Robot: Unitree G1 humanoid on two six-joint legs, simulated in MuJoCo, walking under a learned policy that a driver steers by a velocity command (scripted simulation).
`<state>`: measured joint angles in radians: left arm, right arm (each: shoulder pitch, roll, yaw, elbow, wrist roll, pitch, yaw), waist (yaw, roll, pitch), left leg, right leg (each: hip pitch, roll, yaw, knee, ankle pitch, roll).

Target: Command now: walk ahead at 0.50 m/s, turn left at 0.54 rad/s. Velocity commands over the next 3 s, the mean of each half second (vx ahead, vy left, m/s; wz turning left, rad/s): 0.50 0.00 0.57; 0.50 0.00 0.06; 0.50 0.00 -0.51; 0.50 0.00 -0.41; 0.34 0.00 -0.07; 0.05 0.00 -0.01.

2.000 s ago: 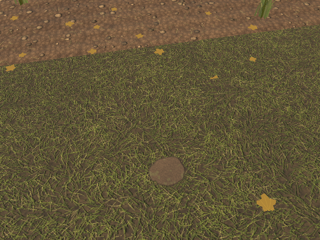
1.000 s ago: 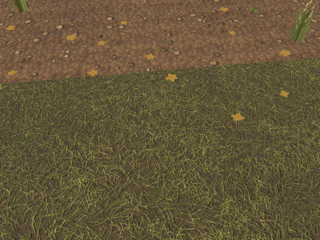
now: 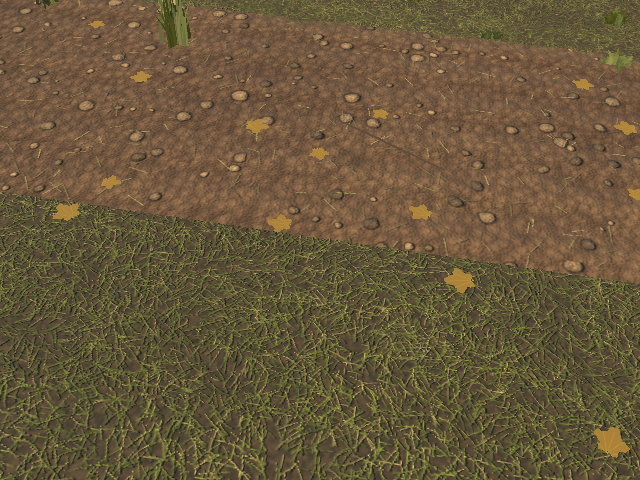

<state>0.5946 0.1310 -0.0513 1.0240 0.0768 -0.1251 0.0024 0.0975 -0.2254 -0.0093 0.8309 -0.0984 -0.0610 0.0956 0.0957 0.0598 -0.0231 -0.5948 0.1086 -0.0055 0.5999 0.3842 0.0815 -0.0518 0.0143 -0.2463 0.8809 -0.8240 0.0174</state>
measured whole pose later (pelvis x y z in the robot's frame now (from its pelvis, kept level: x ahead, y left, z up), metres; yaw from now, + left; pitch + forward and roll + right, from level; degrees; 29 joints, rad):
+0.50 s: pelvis +0.33 +0.02 -0.11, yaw +19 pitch +0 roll +1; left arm -0.04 0.23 -0.04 0.78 0.05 -0.13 -0.01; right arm 0.45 -0.21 -0.05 0.94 -0.09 -0.09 0.12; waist -0.11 -0.02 0.00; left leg -0.09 -0.10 -0.15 0.57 -0.46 0.05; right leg -0.49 -0.04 0.00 0.56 -0.03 -0.06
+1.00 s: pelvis +0.54 +0.10 -0.09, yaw +17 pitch +0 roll +0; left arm 0.47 0.20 0.03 1.00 0.06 -0.11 -0.07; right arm 0.06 -0.18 -0.02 0.72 -0.06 -0.11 0.02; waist 0.11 0.00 0.02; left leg -0.32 0.01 0.06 0.53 -0.21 0.04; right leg -0.21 0.01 0.05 0.73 -0.43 -0.08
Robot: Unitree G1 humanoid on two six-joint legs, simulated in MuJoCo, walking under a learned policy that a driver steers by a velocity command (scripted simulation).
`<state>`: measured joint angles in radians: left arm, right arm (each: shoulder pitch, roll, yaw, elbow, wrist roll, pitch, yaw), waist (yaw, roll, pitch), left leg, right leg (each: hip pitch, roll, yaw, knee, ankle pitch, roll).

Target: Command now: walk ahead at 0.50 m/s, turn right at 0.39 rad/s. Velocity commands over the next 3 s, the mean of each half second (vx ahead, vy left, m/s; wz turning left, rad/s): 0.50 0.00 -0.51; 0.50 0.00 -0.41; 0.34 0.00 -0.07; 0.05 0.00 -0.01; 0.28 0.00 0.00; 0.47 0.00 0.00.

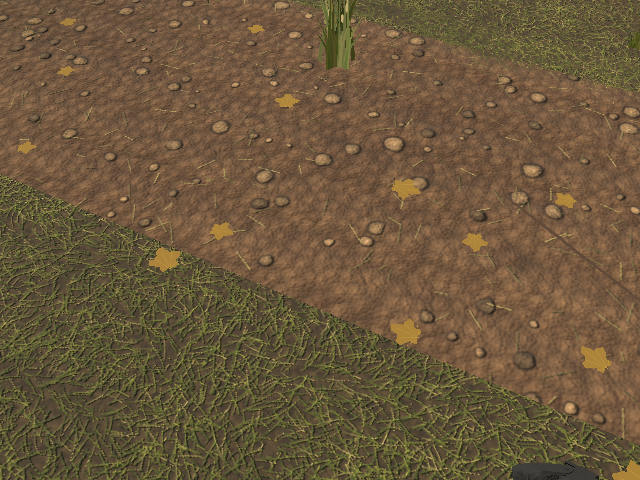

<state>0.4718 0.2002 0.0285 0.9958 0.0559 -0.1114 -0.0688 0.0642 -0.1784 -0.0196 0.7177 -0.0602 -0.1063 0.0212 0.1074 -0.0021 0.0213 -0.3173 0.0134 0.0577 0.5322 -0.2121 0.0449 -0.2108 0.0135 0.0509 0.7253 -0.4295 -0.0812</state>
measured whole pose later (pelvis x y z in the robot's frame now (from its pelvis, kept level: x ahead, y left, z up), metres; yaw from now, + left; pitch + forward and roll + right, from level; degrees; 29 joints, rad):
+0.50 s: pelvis +0.26 -0.06 -0.13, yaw -17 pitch +1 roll +5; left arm -0.03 0.22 0.04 0.77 -0.05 -0.01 -0.12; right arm 0.60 -0.17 -0.02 1.00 0.02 -0.05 -0.06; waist -0.16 -0.05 0.06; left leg -0.03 0.12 0.31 1.12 -0.87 -0.07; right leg -0.52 -0.08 0.01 0.45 0.37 -0.09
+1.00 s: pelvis +0.53 -0.11 -0.19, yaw -30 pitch +3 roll -1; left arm 0.27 0.26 0.08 0.87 -0.03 -0.05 0.01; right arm 0.17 -0.22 -0.06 0.76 -0.01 -0.11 0.01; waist 0.01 -0.03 -0.06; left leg -0.46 0.01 0.01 0.66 -0.25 0.03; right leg -0.45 0.06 0.09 1.15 -0.45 -0.07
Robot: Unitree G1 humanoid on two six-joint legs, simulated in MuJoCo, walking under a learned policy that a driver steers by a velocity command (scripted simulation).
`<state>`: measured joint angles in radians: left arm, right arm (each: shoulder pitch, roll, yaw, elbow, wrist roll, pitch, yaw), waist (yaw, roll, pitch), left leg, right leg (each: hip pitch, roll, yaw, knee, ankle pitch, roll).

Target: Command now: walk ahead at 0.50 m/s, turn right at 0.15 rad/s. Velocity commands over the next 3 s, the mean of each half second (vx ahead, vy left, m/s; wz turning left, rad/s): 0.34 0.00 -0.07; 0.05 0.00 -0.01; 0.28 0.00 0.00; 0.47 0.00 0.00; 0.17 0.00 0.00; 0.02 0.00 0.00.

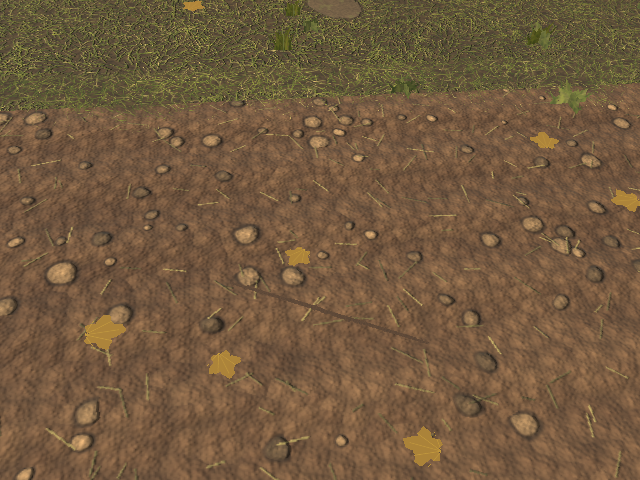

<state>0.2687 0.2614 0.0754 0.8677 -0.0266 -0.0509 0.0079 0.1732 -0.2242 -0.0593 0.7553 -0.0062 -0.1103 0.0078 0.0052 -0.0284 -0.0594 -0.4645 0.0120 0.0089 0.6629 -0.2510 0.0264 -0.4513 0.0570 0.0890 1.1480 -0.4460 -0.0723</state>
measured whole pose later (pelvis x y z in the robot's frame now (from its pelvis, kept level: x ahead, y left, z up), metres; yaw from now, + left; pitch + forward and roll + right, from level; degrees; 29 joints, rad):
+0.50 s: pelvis +0.21 -0.03 +0.01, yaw -1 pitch +4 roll +0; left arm 0.03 0.19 0.04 0.86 0.01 -0.05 -0.01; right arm 0.25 -0.24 -0.06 0.95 0.02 -0.05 -0.02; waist -0.04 0.03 0.02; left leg -0.39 0.03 -0.05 1.01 -0.55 -0.04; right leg -0.44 0.03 -0.03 0.45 -0.08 -0.05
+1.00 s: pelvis +0.27 -0.01 +0.02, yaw -1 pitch +0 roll -1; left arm 0.14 0.21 0.05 1.02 0.00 0.00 0.03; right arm 0.19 -0.20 -0.05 1.05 0.00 -0.02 -0.04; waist 0.00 0.00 0.04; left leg -0.22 0.03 -0.01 0.52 -0.29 -0.02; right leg -0.27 0.01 -0.01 0.49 -0.21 -0.01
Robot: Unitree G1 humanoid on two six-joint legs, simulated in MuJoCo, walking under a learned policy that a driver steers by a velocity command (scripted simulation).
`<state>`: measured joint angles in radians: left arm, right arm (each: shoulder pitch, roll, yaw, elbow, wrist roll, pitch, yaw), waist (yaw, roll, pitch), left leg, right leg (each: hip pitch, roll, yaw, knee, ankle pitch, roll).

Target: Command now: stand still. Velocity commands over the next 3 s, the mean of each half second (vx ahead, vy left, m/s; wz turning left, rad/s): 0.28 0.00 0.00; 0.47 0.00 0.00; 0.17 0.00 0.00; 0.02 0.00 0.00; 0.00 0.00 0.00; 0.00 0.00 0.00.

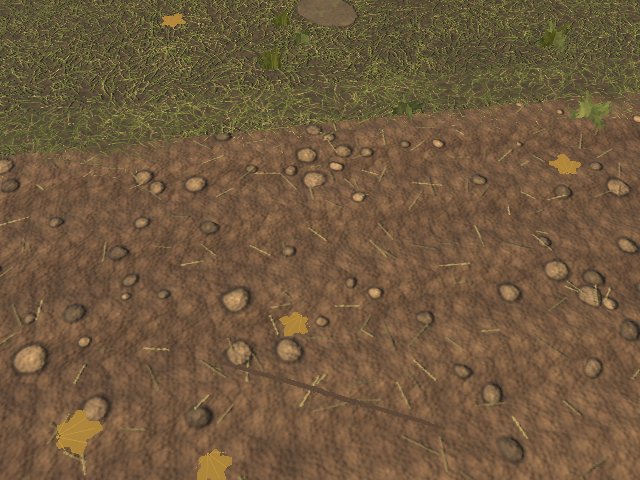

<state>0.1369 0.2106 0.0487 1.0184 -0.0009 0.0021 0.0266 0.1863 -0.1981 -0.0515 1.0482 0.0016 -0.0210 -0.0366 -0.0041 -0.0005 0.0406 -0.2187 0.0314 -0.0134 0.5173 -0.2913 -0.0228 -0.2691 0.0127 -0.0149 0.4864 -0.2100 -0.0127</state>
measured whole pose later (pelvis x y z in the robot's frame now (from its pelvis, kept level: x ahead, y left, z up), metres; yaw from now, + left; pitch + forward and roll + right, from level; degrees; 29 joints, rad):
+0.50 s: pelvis +0.13 -0.01 +0.00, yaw +0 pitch +1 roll +0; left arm 0.42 0.18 0.02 1.12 -0.01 -0.08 -0.01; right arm 0.11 -0.24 -0.07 0.95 0.03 -0.10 0.01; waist 0.05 0.01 0.00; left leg -0.64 0.07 0.04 1.09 -0.26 0.04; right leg -0.01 0.02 -0.01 0.33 -0.34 -0.03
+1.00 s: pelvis +0.39 +0.06 +0.01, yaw +0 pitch +0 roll +1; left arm 0.12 0.27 0.08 0.94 -0.01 -0.07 0.02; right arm 0.32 -0.23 -0.05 1.02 -0.01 -0.10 0.01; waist -0.05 -0.03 0.00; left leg -0.13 -0.07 0.06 0.26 -0.14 0.08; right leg -0.70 -0.14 0.05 0.93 -0.08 -0.03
